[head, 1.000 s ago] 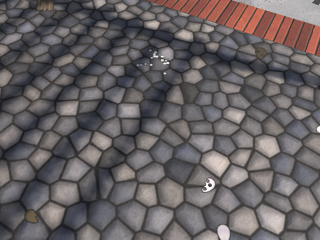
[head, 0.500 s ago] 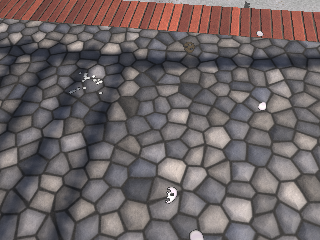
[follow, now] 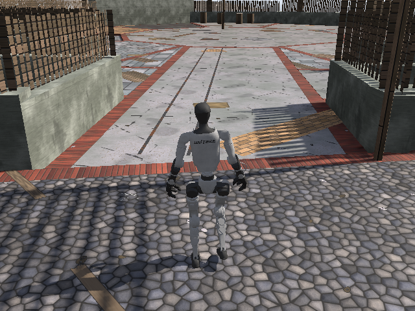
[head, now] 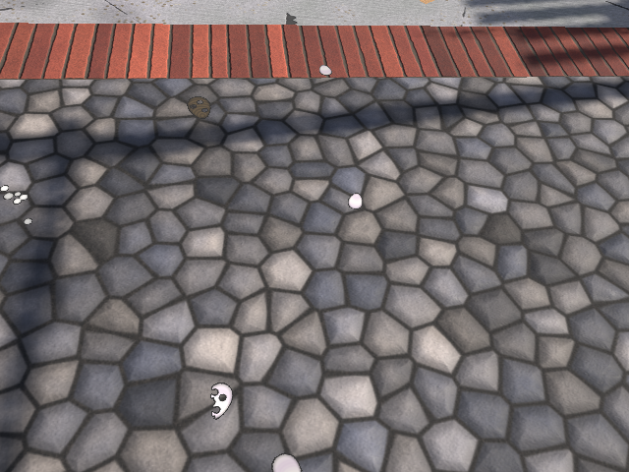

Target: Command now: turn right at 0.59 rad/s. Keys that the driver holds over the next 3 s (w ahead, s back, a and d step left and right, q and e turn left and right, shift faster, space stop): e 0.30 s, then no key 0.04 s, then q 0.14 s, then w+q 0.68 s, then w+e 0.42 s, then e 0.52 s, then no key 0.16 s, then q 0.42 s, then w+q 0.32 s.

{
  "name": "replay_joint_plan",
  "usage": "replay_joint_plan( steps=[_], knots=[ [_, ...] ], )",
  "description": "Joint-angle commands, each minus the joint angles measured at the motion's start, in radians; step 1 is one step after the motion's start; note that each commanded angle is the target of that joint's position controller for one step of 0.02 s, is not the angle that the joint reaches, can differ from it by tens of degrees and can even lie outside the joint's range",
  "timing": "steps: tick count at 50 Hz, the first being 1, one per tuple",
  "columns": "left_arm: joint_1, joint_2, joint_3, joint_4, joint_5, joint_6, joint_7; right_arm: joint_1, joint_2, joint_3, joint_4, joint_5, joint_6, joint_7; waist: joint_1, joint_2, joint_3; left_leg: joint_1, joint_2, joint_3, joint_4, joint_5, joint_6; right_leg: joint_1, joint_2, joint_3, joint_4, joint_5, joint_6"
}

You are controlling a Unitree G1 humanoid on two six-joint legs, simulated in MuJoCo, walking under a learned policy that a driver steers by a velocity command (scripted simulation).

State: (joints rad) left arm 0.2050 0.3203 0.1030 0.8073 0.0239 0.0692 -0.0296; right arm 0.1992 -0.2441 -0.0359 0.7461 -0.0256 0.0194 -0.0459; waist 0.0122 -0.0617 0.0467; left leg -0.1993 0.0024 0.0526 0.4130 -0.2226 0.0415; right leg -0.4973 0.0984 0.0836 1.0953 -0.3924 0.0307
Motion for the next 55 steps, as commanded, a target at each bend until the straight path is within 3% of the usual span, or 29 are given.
replay_joint_plan(
  steps=[1,4,9,11,12,13,14,15,16,17,18,20,23,25,27,30,33,36,42,44,45,46,47,48,49,50,51,53,55],
  knots=[
    [-0.014,0.063,0.009,-0.061,-0.005,0.003,-0.011,0.017,-0.146,-0.037,-0.059,0.001,-0.017,-0.003,-0.027,0.194,-0.047,0.165,0.239,-0.149,-0.099,0.373,0.162,-0.1,-0.034,-0.034,-0.003,-0.014,0.038],
    [-0.05,0.049,-0.003,-0.083,-0.008,0.009,-0.017,0.055,-0.171,-0.048,-0.046,-0.002,-0.017,0.003,-0.052,0.217,-0.063,0.213,0.273,-0.128,-0.074,0.418,0.173,-0.063,-0.06,-0.06,-0.124,-0.051,0.039],
    [-0.065,0.042,-0.018,-0.115,-0.024,0.007,-0.021,0.025,-0.207,-0.063,-0.044,-0.008,-0.014,0.028,-0.051,0.26,-0.081,0.127,0.291,-0.056,-0.023,0.453,0.155,0.135,-0.069,-0.143,-0.346,-0.079,-0.007],
    [-0.045,0.043,-0.019,-0.12,-0.025,0.0,-0.019,0.018,-0.22,-0.068,-0.04,-0.002,-0.009,0.034,-0.036,0.259,-0.09,0.109,0.3,-0.041,0.023,0.44,0.133,0.199,-0.063,-0.162,-0.461,-0.034,-0.031],
    [-0.015,0.038,-0.02,-0.113,-0.019,-0.008,-0.015,0.003,-0.221,-0.069,-0.038,0.008,-0.005,0.035,-0.007,0.234,-0.095,0.069,0.29,-0.01,0.078,0.389,0.1,0.272,-0.054,-0.17,-0.583,0.058,-0.047],
    [0.015,0.054,-0.017,-0.104,-0.006,-0.02,-0.004,0.023,-0.213,-0.069,-0.028,0.011,-0.002,0.037,0.015,0.166,-0.101,-0.008,0.272,0.03,0.166,0.278,0.04,0.371,-0.058,-0.126,-0.719,0.182,-0.062],
    [0.042,0.149,0.003,-0.107,0.011,-0.037,0.008,0.058,-0.164,-0.058,-0.041,0.005,0.006,0.042,0.014,-0.079,-0.1,-0.212,0.181,0.115,0.415,-0.045,-0.033,0.497,-0.257,0.176,-0.842,0.276,-0.106],
    [0.072,0.285,0.035,-0.121,-0.008,-0.043,0.009,-0.008,-0.101,-0.035,-0.116,-0.002,0.02,0.029,0.025,-0.238,-0.068,-0.414,0.011,0.069,0.555,-0.438,-0.08,0.45,-0.493,0.477,-0.813,0.636,-0.272],
    [0.125,0.232,0.03,-0.104,-0.016,-0.043,0.01,-0.04,-0.142,-0.04,-0.105,0.002,0.034,0.018,0.069,-0.104,-0.095,-0.391,0.043,-0.045,0.672,-0.425,-0.076,0.449,-0.478,0.398,-0.779,0.693,-0.342],
    [0.066,0.163,0.005,-0.104,-0.016,-0.042,0.016,-0.029,-0.14,-0.041,-0.088,0.017,0.038,0.021,0.027,-0.074,-0.051,-0.391,0.054,-0.064,0.699,-0.345,-0.069,0.413,-0.413,0.296,-0.776,0.659,-0.327],
    [-0.022,0.103,-0.016,-0.115,-0.012,-0.039,0.025,-0.004,-0.142,-0.042,-0.061,0.024,0.032,0.027,-0.012,-0.054,-0.026,-0.364,0.07,-0.075,0.658,-0.25,-0.065,0.382,-0.336,0.2,-0.792,0.6,-0.273],
    [-0.076,0.043,-0.042,-0.12,-0.014,-0.045,0.042,0.059,-0.159,-0.048,-0.013,0.0,0.028,0.04,-0.033,-0.085,-0.069,-0.298,0.055,-0.046,0.646,-0.152,-0.071,0.406,-0.266,0.099,-0.785,0.713,-0.232],
    [-0.055,0.003,-0.072,-0.087,-0.005,-0.064,0.048,0.083,-0.113,-0.031,0.023,0.015,0.042,0.056,-0.032,-0.03,-0.094,-0.19,0.045,-0.064,0.514,-0.125,-0.078,0.405,-0.271,0.039,-0.81,0.669,-0.209],
    [-0.017,0.037,-0.07,-0.056,0.005,-0.067,0.053,0.065,-0.105,-0.025,0.03,0.011,0.047,0.059,-0.001,-0.057,-0.069,-0.159,0.026,-0.068,0.413,-0.132,-0.073,0.402,-0.28,0.048,-0.851,0.427,-0.203],
    [0.052,0.108,-0.046,-0.024,0.01,-0.06,0.05,0.02,-0.146,-0.036,0.017,-0.001,0.041,0.063,0.047,-0.085,-0.011,-0.26,0.004,-0.066,0.429,-0.159,-0.053,0.44,-0.323,0.138,-0.93,0.04,-0.231],
    [0.08,0.106,-0.04,-0.003,0.006,-0.072,0.053,-0.016,-0.149,-0.043,0.006,-0.003,0.021,0.074,0.051,-0.033,0.067,-0.406,0.017,-0.102,0.436,-0.162,-0.034,0.509,-0.382,0.206,-0.993,-0.133,-0.258],
    [0.086,0.088,-0.038,0.01,0.007,-0.104,0.057,-0.016,-0.12,-0.04,0.007,-0.004,0.001,0.08,0.04,0.004,0.061,-0.443,0.037,-0.093,0.434,-0.142,-0.024,0.552,-0.395,0.171,-1.004,-0.086,-0.268],
    [0.098,0.082,-0.033,0.023,0.008,-0.126,0.051,-0.044,-0.103,-0.037,-0.012,-0.001,-0.007,0.092,0.041,-0.001,0.049,-0.432,0.052,-0.067,0.394,-0.122,-0.014,0.545,-0.396,0.112,-1.004,-0.048,-0.265],
    [0.113,0.115,-0.016,0.042,0.011,-0.144,0.031,-0.118,-0.102,-0.031,-0.075,0.004,-0.011,0.119,0.039,-0.035,0.055,-0.299,0.052,0.005,0.262,-0.1,0.028,0.456,-0.392,-0.026,-0.959,0.044,-0.228],
    [0.095,0.135,-0.01,0.042,0.005,-0.14,0.028,-0.078,-0.106,-0.031,-0.075,-0.002,-0.015,0.118,0.005,-0.033,0.039,-0.176,0.015,0.052,0.197,-0.09,0.052,0.397,-0.379,-0.092,-0.873,0.171,-0.199],
    [0.081,0.142,-0.01,0.04,-0.002,-0.136,0.028,-0.005,-0.113,-0.037,-0.054,-0.009,-0.021,0.113,-0.038,-0.008,0.007,-0.043,-0.027,0.078,0.147,-0.073,0.068,0.336,-0.354,-0.152,-0.752,0.311,-0.177],
    [0.084,0.127,-0.018,0.036,0.0,-0.135,0.028,0.128,-0.147,-0.055,-0.008,-0.018,-0.029,0.103,-0.092,0.062,-0.069,0.14,-0.061,0.06,0.105,-0.091,0.092,0.259,-0.304,-0.228,-0.527,0.446,-0.147],
    [0.055,0.072,-0.04,-0.009,0.005,-0.133,0.023,0.31,-0.255,-0.089,0.027,-0.028,-0.037,0.083,-0.172,0.275,-0.169,0.341,0.142,-0.286,-0.054,-0.36,0.167,0.053,-0.204,-0.317,-0.14,0.324,-0.081],
    [0.012,0.016,-0.055,-0.072,0.026,-0.141,0.012,0.313,-0.336,-0.093,0.006,-0.007,-0.046,0.077,-0.138,0.384,-0.154,0.425,0.354,-0.815,-0.247,-0.456,0.252,-0.268,-0.051,-0.179,0.067,-0.176,-0.049],
    [-0.015,0.073,-0.044,-0.062,0.036,-0.142,0.006,0.265,-0.295,-0.085,0.009,0.011,-0.039,0.073,-0.123,0.224,-0.081,0.369,0.348,-0.743,-0.23,-0.403,0.272,-0.338,-0.125,-0.047,0.146,-0.106,-0.064],
    [0.0,0.089,-0.041,-0.054,0.017,-0.15,-0.003,0.202,-0.251,-0.074,-0.006,0.012,-0.037,0.07,-0.076,0.15,-0.021,0.281,0.308,-0.615,-0.202,-0.257,0.247,-0.312,-0.166,-0.046,0.118,0.014,-0.07],
    [0.018,0.085,-0.042,-0.039,0.012,-0.154,-0.005,0.153,-0.216,-0.064,-0.015,0.014,-0.04,0.07,-0.04,0.095,0.011,0.203,0.248,-0.506,-0.201,-0.095,0.215,-0.255,-0.192,-0.048,0.051,0.084,-0.066],
    [0.06,0.077,-0.047,-0.014,0.033,-0.132,-0.005,0.1,-0.188,-0.052,-0.032,0.021,-0.057,0.066,0.0,0.116,-0.013,0.144,0.165,-0.379,-0.212,0.149,0.186,-0.16,-0.202,-0.065,-0.005,0.15,-0.034],
    [0.047,0.066,-0.047,-0.026,0.036,-0.11,-0.006,0.133,-0.191,-0.052,-0.015,0.031,-0.075,0.065,0.008,0.115,-0.031,0.13,0.141,-0.337,-0.206,0.32,0.198,-0.154,-0.186,-0.081,-0.016,0.177,-0.005]
  ],
)
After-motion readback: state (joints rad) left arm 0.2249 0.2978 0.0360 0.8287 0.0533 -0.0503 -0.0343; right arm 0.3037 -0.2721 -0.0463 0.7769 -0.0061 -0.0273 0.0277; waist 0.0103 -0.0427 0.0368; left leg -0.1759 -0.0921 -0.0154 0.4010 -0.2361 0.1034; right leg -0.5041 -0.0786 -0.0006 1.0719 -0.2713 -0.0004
